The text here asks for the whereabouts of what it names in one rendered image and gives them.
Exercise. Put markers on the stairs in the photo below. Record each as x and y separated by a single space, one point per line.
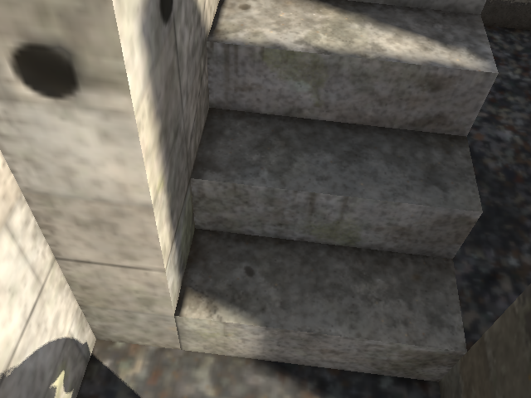
333 184

